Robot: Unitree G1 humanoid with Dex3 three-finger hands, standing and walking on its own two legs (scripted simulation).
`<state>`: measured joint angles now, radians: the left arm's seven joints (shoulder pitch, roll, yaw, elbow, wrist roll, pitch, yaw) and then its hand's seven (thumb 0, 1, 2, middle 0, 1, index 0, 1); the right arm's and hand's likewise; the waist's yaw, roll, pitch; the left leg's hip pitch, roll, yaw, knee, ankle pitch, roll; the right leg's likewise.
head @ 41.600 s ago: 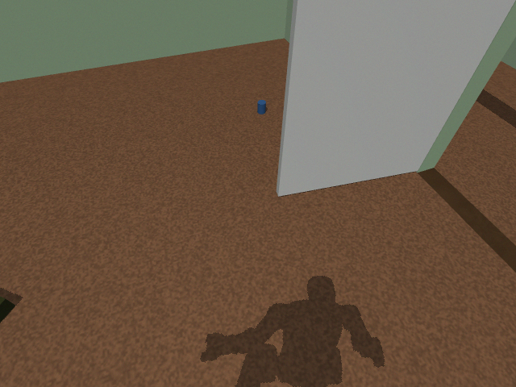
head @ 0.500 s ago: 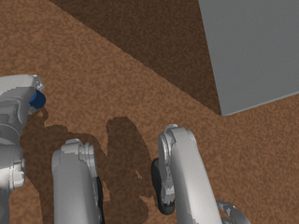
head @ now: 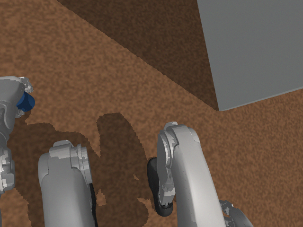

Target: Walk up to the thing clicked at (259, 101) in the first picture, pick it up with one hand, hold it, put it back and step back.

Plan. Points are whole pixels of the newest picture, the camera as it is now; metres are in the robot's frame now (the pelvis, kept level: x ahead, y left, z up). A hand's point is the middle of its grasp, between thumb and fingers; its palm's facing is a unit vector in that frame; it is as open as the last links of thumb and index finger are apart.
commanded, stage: rest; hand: left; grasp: from above
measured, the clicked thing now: (19, 99) +0.45 +0.29 -0.22
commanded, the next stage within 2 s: open in 1.24 s
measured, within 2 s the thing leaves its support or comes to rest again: rests again in 0.80 s
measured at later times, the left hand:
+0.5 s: hand (21, 102) +0.45 +0.29 -0.24, palm faces -0.47 -0.13 -0.87, open 8.0 cm
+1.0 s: hand (22, 103) +0.45 +0.29 -0.26, palm faces -0.46 -0.13 -0.88, open 8.0 cm
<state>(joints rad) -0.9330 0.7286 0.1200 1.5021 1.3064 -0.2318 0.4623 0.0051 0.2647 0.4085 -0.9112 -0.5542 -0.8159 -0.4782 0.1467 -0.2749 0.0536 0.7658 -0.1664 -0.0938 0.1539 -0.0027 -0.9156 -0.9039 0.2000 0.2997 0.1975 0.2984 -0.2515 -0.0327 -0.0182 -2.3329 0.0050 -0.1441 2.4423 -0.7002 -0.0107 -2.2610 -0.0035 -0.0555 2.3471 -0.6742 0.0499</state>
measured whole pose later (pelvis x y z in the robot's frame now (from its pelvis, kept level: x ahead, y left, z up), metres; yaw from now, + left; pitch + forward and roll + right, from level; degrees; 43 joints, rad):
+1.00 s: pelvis +0.00 +0.01 -0.03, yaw -4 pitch +29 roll -12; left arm -1.00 0.91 0.19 1.74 1.34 -0.23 0.61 0.00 0.27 0.40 -0.91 -0.56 -0.81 -0.48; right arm 0.11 -0.30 0.18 0.75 -0.28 -0.20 0.26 0.00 -0.91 -0.90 0.20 0.30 0.20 0.30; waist -0.35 -0.09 0.09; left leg -2.37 0.01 -0.22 2.58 -0.73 0.00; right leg -2.27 0.03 -0.11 2.42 -0.67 0.07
